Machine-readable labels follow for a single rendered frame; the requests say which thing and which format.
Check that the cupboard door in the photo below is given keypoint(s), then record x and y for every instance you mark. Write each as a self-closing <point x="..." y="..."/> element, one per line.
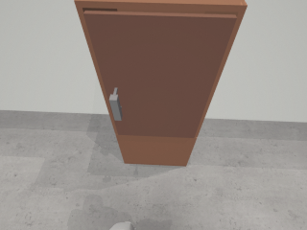
<point x="164" y="65"/>

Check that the handle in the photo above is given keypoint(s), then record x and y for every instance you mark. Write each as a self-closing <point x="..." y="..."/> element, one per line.
<point x="115" y="105"/>

